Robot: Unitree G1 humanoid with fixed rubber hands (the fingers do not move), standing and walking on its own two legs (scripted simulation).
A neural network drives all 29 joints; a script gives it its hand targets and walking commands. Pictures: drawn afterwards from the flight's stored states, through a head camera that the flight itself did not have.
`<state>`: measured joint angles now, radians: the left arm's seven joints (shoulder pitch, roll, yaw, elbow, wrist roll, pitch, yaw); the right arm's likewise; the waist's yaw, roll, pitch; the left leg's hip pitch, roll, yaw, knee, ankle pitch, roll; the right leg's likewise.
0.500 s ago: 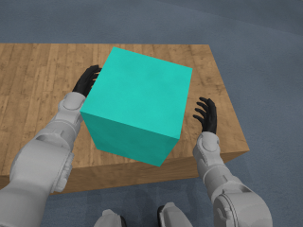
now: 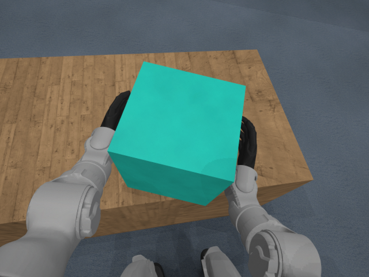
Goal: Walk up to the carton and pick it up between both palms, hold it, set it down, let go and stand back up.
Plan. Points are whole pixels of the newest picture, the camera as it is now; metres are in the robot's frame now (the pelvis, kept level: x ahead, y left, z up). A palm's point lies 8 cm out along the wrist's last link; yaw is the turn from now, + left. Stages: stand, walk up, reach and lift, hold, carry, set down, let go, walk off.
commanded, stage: reach and lift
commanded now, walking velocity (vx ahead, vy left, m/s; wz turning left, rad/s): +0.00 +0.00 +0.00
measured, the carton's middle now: (178, 143) +0.41 -0.03 -0.02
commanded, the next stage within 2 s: none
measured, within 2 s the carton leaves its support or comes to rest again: leaves its support in 1.52 s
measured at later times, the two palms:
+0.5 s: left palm (111, 128) +0.45 +0.12 -0.01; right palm (243, 158) +0.36 -0.17 -0.01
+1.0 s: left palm (111, 129) +0.45 +0.12 -0.01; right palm (243, 158) +0.36 -0.17 -0.01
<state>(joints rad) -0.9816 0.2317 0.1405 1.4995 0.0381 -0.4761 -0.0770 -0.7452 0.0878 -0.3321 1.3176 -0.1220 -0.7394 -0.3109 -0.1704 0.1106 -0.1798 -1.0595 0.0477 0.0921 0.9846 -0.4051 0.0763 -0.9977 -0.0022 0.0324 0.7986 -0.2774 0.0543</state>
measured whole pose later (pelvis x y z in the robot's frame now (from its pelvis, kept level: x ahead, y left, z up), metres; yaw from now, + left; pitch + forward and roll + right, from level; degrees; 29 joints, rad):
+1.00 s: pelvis +0.00 +0.01 +0.00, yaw +0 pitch +26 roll -7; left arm -1.04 0.22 0.14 1.67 0.05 -0.57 -0.01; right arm -0.76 0.09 -0.43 1.34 -0.16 -0.71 -0.26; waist -0.17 0.10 -0.16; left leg -1.05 0.05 0.09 0.99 -0.41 0.08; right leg -0.98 0.00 0.03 0.78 -0.27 0.05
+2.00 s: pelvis -0.03 +0.00 +0.03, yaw +3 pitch +12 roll -6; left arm -1.09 0.18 -0.17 1.64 -0.05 -0.27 0.10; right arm -0.68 0.07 -0.31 0.98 -0.06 -0.14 -0.22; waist -0.17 0.05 -0.25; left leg -0.74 0.03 0.08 0.87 -0.34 0.09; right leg -0.66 0.00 0.03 0.66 -0.23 0.05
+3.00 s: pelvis +0.01 -0.07 +0.07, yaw +6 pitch +2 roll +0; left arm -0.67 0.15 0.06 0.83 -0.05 0.21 0.08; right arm -0.61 0.06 -0.18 0.64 0.05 0.22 -0.22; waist -0.07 0.05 -0.14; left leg -0.31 0.00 0.05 0.46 -0.19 0.03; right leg -0.31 0.00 0.03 0.45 -0.18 0.03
